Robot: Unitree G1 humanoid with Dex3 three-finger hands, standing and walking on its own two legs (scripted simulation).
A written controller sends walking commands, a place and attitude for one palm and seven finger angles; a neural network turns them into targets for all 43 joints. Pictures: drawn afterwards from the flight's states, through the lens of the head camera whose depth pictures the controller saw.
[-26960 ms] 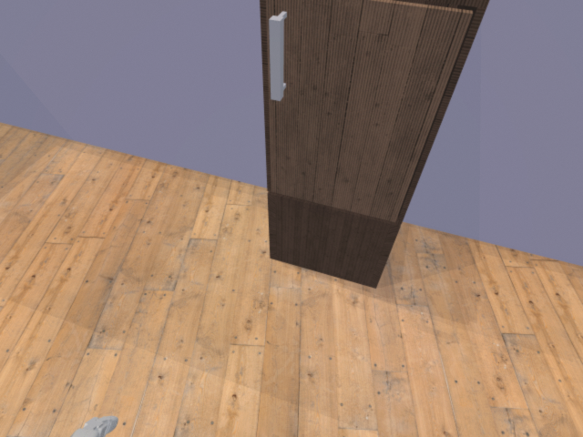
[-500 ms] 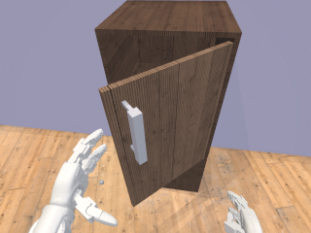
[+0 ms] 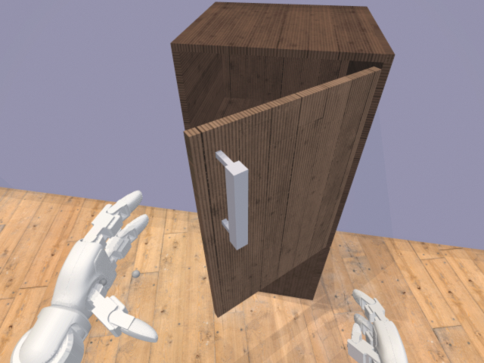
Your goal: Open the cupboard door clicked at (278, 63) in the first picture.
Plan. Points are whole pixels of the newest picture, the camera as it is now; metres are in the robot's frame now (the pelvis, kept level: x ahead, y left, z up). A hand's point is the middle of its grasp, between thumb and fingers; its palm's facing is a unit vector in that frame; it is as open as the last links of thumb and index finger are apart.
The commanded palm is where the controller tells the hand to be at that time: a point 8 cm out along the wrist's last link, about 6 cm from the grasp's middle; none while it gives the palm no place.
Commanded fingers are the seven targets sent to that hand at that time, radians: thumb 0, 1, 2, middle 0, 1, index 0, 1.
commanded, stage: draw the hand back to the body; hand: left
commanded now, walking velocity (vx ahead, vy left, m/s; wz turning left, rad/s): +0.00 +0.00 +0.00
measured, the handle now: (230, 201) +0.34 +0.06 +0.12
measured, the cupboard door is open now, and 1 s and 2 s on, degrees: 44 44 44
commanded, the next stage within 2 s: step back with the hand held close in 1.10 s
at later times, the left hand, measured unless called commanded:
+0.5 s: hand (82, 249) +0.21 +0.24 +0.15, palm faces +0.34 -0.86 -0.37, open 11.8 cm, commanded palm +0.16 +0.29 +0.17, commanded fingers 0.00 0.55 0.75 -0.19 -0.30 -0.19 -0.30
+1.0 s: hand (78, 238) +0.22 +0.25 +0.16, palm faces +0.41 -0.82 -0.40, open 7.6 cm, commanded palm +0.18 +0.30 +0.18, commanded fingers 0.00 0.90 0.90 -0.20 -0.30 -0.20 -0.30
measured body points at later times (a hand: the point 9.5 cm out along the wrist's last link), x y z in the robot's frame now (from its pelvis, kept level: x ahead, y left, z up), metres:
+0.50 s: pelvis +0.01 +0.02 +0.01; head +0.00 +0.00 +0.46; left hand +0.19 +0.29 +0.17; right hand +0.20 -0.19 -0.07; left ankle +0.02 +0.11 -0.73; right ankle +0.00 -0.09 -0.73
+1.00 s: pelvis +0.03 +0.00 +0.01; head +0.01 -0.02 +0.46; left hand +0.20 +0.29 +0.18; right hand +0.22 -0.22 -0.07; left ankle +0.02 +0.11 -0.73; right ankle +0.00 -0.09 -0.73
